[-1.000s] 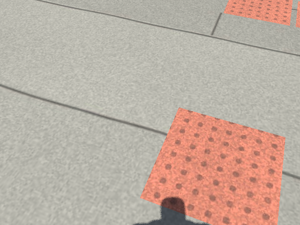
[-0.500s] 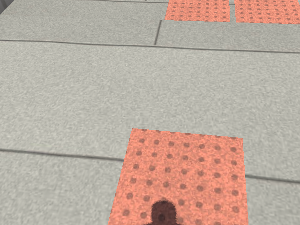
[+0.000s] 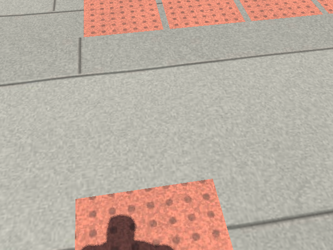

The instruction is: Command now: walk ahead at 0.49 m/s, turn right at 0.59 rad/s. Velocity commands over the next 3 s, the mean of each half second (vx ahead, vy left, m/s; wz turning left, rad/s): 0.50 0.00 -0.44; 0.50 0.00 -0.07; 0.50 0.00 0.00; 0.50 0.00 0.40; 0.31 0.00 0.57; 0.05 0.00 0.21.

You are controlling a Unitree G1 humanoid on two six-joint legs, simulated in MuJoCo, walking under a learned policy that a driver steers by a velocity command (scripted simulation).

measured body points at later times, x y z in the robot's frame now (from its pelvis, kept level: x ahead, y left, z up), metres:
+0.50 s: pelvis +0.27 -0.09 -0.01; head +0.30 -0.11 +0.44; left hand +0.47 +0.13 -0.10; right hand +0.28 -0.38 -0.14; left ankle +0.18 +0.08 -0.64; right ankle +0.30 -0.18 -0.74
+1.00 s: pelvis +0.55 -0.10 -0.02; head +0.59 -0.10 +0.43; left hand +0.63 +0.17 -0.15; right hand +0.68 -0.39 -0.11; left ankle +0.66 -0.03 -0.74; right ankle +0.34 -0.19 -0.66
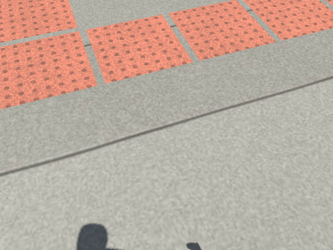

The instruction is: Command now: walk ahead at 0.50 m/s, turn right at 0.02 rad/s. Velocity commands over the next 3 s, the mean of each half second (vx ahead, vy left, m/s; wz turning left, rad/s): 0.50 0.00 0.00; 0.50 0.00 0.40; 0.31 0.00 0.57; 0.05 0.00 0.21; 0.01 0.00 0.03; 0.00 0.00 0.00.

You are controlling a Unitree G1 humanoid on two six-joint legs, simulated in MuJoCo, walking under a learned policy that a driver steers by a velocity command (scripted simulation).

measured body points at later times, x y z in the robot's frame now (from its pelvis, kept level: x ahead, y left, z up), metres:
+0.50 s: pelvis +0.28 -0.04 +0.00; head +0.31 -0.05 +0.45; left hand +0.50 +0.20 -0.08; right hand +0.26 -0.32 -0.14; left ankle +0.10 +0.09 -0.71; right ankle +0.40 -0.14 -0.73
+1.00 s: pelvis +0.53 -0.01 +0.00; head +0.56 +0.00 +0.45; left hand +0.48 +0.26 -0.13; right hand +0.78 -0.19 -0.09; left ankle +0.65 +0.13 -0.70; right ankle +0.40 -0.15 -0.72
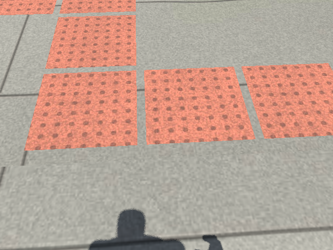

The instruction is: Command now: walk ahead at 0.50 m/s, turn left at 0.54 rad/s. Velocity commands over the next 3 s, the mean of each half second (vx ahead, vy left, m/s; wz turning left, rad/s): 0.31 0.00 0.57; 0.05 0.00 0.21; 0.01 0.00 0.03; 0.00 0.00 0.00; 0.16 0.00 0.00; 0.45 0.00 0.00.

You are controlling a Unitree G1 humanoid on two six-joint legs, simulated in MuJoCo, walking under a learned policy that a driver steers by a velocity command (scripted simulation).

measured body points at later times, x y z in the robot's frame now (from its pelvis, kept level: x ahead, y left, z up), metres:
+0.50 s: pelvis +0.26 +0.02 +0.01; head +0.29 +0.03 +0.46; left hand +0.35 +0.32 -0.09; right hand +0.43 -0.24 -0.10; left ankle +0.15 +0.09 -0.72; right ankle +0.41 -0.06 -0.72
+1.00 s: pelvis +0.32 +0.02 +0.01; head +0.34 +0.03 +0.46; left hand +0.39 +0.32 -0.08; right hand +0.54 -0.17 -0.09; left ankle +0.24 +0.12 -0.73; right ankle +0.41 -0.07 -0.73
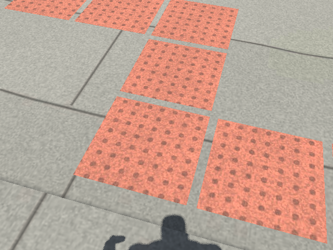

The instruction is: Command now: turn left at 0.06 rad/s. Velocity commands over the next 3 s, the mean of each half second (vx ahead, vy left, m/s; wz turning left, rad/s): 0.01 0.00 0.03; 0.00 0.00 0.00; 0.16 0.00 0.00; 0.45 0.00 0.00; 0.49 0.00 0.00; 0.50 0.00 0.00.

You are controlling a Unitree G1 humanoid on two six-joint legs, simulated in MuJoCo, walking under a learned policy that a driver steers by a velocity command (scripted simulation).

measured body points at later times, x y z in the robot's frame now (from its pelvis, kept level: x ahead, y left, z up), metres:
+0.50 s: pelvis +0.02 +0.00 +0.00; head +0.04 +0.00 +0.45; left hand +0.19 +0.27 -0.10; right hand +0.15 -0.28 -0.10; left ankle -0.03 +0.13 -0.73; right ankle +0.05 -0.11 -0.73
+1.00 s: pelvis +0.02 +0.00 +0.00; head +0.04 +0.00 +0.45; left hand +0.19 +0.27 -0.10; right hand +0.13 -0.30 -0.10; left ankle -0.03 +0.13 -0.73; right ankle +0.05 -0.11 -0.73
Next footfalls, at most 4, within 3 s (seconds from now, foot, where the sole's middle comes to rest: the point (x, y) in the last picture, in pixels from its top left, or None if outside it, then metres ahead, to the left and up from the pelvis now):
1.80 left None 0.43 0.11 -0.77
2.44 right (210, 204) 0.77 -0.19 -0.94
2.88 left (161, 153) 1.06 0.05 -0.94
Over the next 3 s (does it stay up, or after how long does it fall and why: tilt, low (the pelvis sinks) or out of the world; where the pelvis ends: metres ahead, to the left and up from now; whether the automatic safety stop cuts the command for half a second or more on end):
stays up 0.95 -0.03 -0.18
